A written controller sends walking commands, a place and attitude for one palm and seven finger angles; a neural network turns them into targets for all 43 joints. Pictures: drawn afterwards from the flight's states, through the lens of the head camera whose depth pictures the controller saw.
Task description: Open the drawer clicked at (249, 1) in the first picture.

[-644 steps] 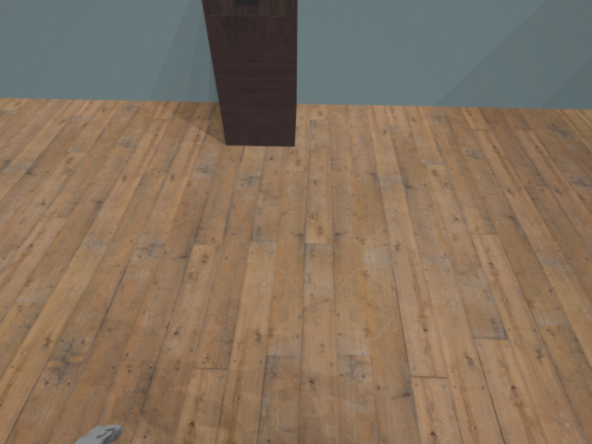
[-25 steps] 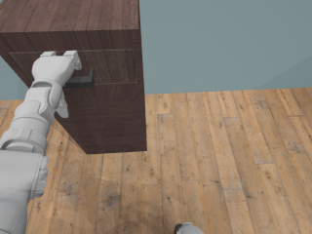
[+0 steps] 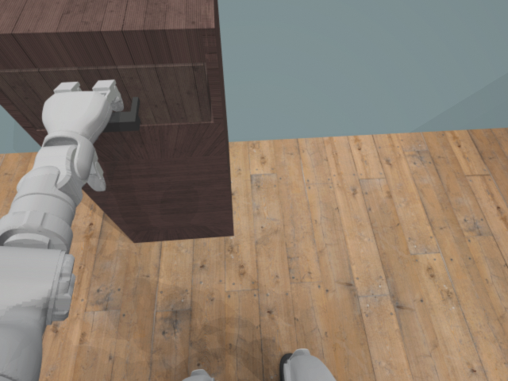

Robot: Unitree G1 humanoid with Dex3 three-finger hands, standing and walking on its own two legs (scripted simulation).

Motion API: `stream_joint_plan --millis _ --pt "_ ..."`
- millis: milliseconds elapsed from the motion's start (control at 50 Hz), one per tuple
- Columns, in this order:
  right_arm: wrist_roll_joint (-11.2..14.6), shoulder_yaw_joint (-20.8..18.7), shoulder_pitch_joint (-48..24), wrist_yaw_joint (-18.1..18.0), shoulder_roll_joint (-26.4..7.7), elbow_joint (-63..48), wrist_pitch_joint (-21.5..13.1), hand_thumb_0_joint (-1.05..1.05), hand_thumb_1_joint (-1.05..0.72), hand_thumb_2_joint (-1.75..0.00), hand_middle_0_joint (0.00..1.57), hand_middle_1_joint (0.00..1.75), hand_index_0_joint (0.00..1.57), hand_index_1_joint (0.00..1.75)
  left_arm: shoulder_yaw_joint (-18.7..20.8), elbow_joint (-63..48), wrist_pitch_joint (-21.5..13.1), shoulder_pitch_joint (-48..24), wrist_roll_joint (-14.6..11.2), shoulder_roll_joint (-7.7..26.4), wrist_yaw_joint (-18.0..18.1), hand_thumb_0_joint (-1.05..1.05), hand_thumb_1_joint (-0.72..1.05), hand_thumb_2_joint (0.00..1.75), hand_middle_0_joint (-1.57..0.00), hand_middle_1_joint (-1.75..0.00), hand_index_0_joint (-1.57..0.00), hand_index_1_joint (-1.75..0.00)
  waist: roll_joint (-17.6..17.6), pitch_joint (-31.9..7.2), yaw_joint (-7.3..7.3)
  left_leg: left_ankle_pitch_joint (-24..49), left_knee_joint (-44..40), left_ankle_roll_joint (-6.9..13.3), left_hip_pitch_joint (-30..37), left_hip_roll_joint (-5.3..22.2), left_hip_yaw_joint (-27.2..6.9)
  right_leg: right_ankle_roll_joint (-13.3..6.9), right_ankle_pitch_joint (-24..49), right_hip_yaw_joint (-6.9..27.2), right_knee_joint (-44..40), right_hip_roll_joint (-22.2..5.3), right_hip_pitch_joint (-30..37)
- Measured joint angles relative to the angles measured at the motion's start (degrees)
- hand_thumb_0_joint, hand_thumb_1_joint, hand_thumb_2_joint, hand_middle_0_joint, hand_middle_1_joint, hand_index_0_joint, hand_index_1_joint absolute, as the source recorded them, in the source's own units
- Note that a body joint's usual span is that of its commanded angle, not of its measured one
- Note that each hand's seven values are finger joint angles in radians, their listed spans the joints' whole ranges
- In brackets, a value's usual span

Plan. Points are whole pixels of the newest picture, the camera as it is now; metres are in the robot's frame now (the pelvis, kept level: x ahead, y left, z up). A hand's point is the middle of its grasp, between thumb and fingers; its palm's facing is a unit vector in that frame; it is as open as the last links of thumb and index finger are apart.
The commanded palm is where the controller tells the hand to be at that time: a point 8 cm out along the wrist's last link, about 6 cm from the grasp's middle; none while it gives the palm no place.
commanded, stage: lower the fingers behind the handle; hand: left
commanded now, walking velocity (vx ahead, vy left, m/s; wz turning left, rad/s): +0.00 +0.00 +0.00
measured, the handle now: (110, 112) +0.57 +0.23 +0.03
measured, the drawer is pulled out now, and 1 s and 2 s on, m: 0.00 0.00 0.00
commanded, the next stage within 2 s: lift the fingers back up to retry in 0.90 s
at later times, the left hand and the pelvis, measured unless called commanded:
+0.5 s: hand (98, 139) +0.51 +0.23 +0.03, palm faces -0.04 +0.02 -1.00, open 13.9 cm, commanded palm +0.49 +0.24 +0.05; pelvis -0.01 +0.00 -0.02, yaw +0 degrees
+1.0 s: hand (98, 137) +0.51 +0.23 +0.03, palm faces -0.04 +0.03 -1.00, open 13.9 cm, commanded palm +0.50 +0.24 +0.06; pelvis -0.03 +0.00 -0.02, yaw +0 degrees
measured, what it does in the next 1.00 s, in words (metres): stands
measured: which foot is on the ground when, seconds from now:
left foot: down 0.00-1.00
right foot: down 0.00-1.00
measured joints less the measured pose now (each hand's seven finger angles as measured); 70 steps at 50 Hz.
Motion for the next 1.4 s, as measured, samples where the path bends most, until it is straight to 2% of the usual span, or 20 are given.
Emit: stream_joint_plan --millis 120,220,340,540,1040,1300,1400 --pt "0.1 0.1 -0.3 0.3 -0.3 0.0 0.0 0.0 -0.91 -0.9 0.21 0.3 0.2 0.3 -0.5 1.4 1.8 -1.3 0.4 -0.1 1.7 0.0 -0.49 0.3 -0.3 -1.22 -0.32 -1.2 0.0 -0.1 -0.39 -0.4 1.4 0.0 -1.7 0.1 0.0 0.0 -0.3 0.1 1.3 0.0 -1.7" --pt "0.3 0.8 -0.8 0.1 -0.4 -0.4 -0.1 0.0 -0.91 -0.9 0.21 0.3 0.2 0.3 -0.4 3.0 2.8 -2.8 0.3 0.6 1.2 0.0 -0.49 0.3 -0.29 -1.22 -0.32 -1.2 0.0 0.1 -1.11 -0.5 2.2 0.1 -2.8 0.1 0.2 0.0 -0.3 0.3 2.1 0.1 -2.9" --pt "0.3 1.1 -0.4 -0.1 -0.4 -1.1 -0.1 0.0 -0.91 -0.9 0.21 0.3 0.2 0.3 0.1 2.1 1.8 -2.7 0.0 1.5 0.3 0.0 -0.49 0.3 -0.28 -1.24 -0.32 -1.2 0.0 -0.2 -1.06 -0.9 3.5 0.1 -4.2 0.2 0.5 0.1 -0.5 0.7 3.4 0.2 -4.5" --pt "0.4 1.4 -0.3 -0.1 -0.3 -1.5 -0.3 0.0 -0.91 -0.9 0.21 0.3 0.2 0.3 -0.7 2.0 2.0 -3.6 0.3 1.5 1.4 0.0 -0.49 0.3 -0.24 -1.26 -0.32 -1.2 0.1 -0.7 -0.91 -1.8 6.7 0.3 -7.4 0.0 0.4 0.2 -1.3 0.8 6.3 0.0 -7.6" --pt "1.0 2.4 0.4 -0.8 -0.8 -2.5 -1.0 0.0 -0.9 -0.9 0.21 0.3 0.2 0.3 -1.5 3.4 2.8 -7.5 0.0 3.4 -0.3 0.0 -0.49 0.3 -0.26 -1.3 -0.32 -1.2 0.3 0.0 -2.16 -1.7 9.3 0.6 -11.0 -0.2 0.3 0.4 -0.9 0.9 8.3 -0.2 -10.8" --pt "1.2 2.4 0.9 -1.2 -0.3 -2.1 -1.2 0.0 -0.91 -0.9 0.21 0.3 0.2 0.3 -0.2 2.9 2.4 -6.6 -0.9 3.8 -3.2 0.0 -0.49 0.3 -0.31 -1.26 -0.32 -1.2 0.6 1.0 -2.51 -0.6 5.2 0.5 -7.0 0.0 0.2 0.4 0.3 0.6 4.0 0.0 -6.7" --pt "0.9 1.7 1.6 -1.0 -0.1 -1.5 -1.0 0.0 -0.9 -0.9 0.21 0.3 0.2 0.3 0.6 0.2 1.4 -4.5 -1.2 3.3 -3.1 0.0 -0.49 0.3 -0.32 -1.23 -0.32 -1.2 0.7 0.8 -1.8 -0.3 2.8 0.4 -4.1 0.1 0.2 0.4 0.6 0.5 1.6 0.2 -3.7"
